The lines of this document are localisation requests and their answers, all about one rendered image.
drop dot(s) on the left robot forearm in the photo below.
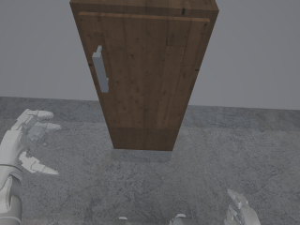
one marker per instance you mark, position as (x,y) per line
(11,206)

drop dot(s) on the right robot shin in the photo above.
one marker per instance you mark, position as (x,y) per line
(181,215)

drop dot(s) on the handle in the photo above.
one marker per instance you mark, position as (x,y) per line
(100,70)

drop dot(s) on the right robot hand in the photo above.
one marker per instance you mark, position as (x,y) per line
(245,216)

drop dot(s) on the left robot hand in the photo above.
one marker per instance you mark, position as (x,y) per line
(15,141)

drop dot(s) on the cupboard door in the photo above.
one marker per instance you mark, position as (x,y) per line
(150,61)

